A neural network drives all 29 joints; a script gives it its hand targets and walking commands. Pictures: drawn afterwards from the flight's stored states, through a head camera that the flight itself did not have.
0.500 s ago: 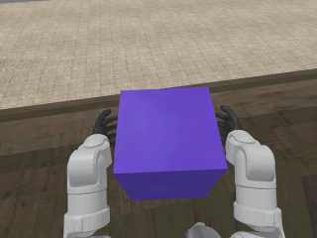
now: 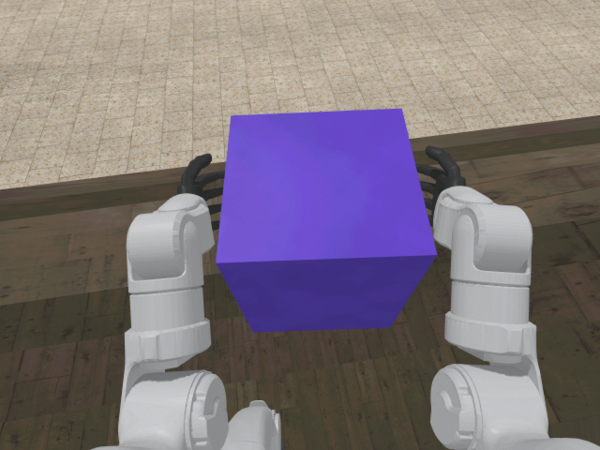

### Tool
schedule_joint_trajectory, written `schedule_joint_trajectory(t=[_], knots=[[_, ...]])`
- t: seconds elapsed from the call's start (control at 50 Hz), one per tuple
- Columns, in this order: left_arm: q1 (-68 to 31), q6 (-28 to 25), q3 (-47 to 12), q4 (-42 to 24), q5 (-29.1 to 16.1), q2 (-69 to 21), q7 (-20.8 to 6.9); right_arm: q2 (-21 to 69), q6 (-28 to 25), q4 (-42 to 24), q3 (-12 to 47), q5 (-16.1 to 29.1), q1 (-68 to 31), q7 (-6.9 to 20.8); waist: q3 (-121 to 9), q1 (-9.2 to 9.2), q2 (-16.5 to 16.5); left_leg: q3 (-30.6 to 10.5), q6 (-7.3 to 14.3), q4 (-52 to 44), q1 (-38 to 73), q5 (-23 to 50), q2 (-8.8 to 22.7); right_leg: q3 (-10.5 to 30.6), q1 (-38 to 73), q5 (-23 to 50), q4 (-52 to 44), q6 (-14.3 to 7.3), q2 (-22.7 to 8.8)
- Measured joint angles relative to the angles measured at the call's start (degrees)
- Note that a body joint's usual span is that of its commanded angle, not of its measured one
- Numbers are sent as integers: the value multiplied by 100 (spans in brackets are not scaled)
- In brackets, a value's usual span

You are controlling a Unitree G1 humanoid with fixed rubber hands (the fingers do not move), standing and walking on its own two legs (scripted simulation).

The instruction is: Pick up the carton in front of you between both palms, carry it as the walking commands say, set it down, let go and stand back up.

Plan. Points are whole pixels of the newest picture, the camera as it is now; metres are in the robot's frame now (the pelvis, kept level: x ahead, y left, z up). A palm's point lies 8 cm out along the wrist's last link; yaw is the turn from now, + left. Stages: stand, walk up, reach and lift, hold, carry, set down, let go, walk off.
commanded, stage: carry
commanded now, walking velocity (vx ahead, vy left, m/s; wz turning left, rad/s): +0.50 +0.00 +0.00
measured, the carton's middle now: (319, 233) +0.38 +0.00 +0.04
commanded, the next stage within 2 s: none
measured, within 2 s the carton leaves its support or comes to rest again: neither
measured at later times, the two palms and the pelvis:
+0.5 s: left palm (210, 147) +0.70 +0.22 -0.10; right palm (347, 146) +0.69 -0.08 -0.09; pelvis +0.34 +0.09 -0.16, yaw +1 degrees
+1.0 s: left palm (182, 118) +0.99 +0.38 -0.26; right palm (277, 99) +1.09 +0.10 -0.27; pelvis +0.72 +0.13 -0.36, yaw +15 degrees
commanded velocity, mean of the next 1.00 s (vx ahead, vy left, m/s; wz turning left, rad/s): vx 0.50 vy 0.00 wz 0.36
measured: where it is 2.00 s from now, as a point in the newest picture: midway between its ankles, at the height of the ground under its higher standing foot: (260, 210)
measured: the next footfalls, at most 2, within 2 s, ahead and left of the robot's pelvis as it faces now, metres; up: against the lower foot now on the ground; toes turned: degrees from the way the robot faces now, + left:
left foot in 0.18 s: +0.32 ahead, +0.09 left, -0.14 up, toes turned +5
right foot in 0.70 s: +0.63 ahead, +0.07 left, -0.28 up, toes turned +8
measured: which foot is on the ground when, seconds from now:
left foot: up 0.00-0.16, down 0.18-0.68, up 0.70-1.00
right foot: down 0.00-0.20, up 0.22-0.68, down 0.70-1.00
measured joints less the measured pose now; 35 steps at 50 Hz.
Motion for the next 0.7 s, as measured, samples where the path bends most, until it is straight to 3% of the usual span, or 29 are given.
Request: schedule_joint_trajectory(t=[0.06,0.14,0.16,0.18,0.2,0.24,0.26,0.3,0.38,0.5,0.54,0.6,0.64,0.66,0.68,0.7], knots=[[74,-2,-93,9,76,-57,-8,-15,-8,-51,-31,36,151,26,-246,47,14,-131,-50,-205,-31,414,-26,46,294,-794,542,135,48],[90,63,-259,255,60,65,-13,-96,45,286,-11,26,61,67,-447,135,213,30,-143,-2269,526,2574,131,52,829,-1915,1506,327,74],[78,86,-277,349,-29,135,-80,-118,36,449,28,16,5,81,-444,101,274,156,-142,-2591,834,2852,144,13,911,-1812,2087,343,14],[54,116,-307,449,-92,229,-97,-134,39,597,84,-3,-58,87,-460,30,316,313,-75,-2567,1126,2521,143,15,876,-1420,2952,342,-81],[-6,122,-331,553,-170,341,-101,-121,19,701,131,-46,-114,88,-474,-79,233,425,70,-2216,1230,1366,49,217,638,-1353,4060,400,-144],[-111,102,-327,761,-248,446,-99,-129,-24,873,216,-78,-167,68,-430,-226,106,418,410,-1525,1228,-660,-219,851,-108,-1142,5833,418,32],[-119,115,-326,835,-241,443,-97,-141,-29,908,247,-52,-111,57,-339,-294,43,464,352,-1255,1171,-843,-310,1048,-492,-938,6211,408,90],[-8,197,-305,860,-148,314,-84,-215,33,905,318,98,97,25,-173,-417,105,472,476,-934,1148,-1005,-411,1117,-1150,-368,6561,333,119],[230,266,-167,563,42,84,-63,-232,24,779,363,291,309,-32,100,-463,236,422,558,-781,1249,-1466,-424,1130,-2020,284,5607,202,-6],[574,-252,-31,87,102,-82,-70,-10,-581,605,248,268,444,-41,275,-558,106,322,661,-597,1466,-2135,-695,1007,-2874,1165,2935,204,-156],[793,-416,-7,-55,151,-174,-89,48,-763,553,275,284,610,-35,225,-627,95,194,645,-406,1604,-2426,-817,865,-3025,2156,2331,186,-124],[1085,-583,-45,-320,184,-259,-107,87,-965,375,372,337,870,-31,147,-721,-17,25,650,19,1961,-2953,-1045,664,-2740,4002,534,239,28],[1175,-668,-113,-433,218,-305,-110,39,-1032,257,413,402,960,-28,73,-697,-108,82,673,666,2162,-3252,-1139,460,-2307,4866,-320,244,187],[1181,-713,-177,-419,248,-335,-110,-32,-1025,199,423,442,991,-22,15,-630,-109,187,595,1248,2176,-2656,-1101,329,-2014,5082,-444,203,283],[1146,-736,-278,-369,289,-354,-105,-114,-997,132,407,482,1035,-5,-64,-518,-174,353,515,2105,2032,-2271,-1062,252,-1611,5155,-593,81,324],[1094,-742,-383,-308,338,-373,-68,-200,-967,107,386,507,1036,27,-165,-348,-210,433,296,3032,1827,-2221,-1026,252,-1222,4500,-564,-117,367]])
